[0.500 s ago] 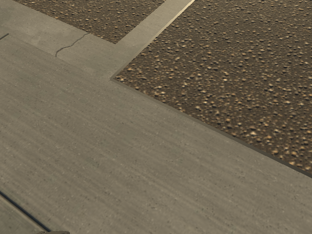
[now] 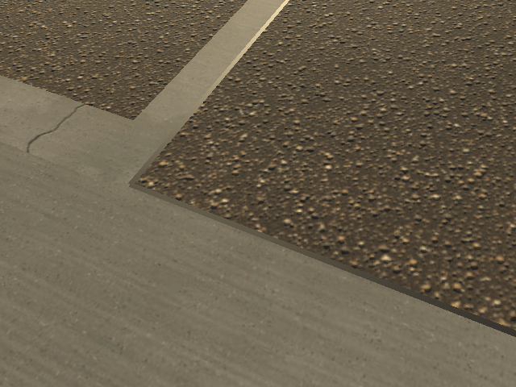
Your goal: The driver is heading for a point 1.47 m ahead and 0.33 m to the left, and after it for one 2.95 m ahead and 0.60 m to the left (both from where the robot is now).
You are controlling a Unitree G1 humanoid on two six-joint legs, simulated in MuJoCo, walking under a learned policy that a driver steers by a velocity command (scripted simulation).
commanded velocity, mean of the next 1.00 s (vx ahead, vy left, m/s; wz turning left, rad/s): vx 0.01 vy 0.00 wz -0.05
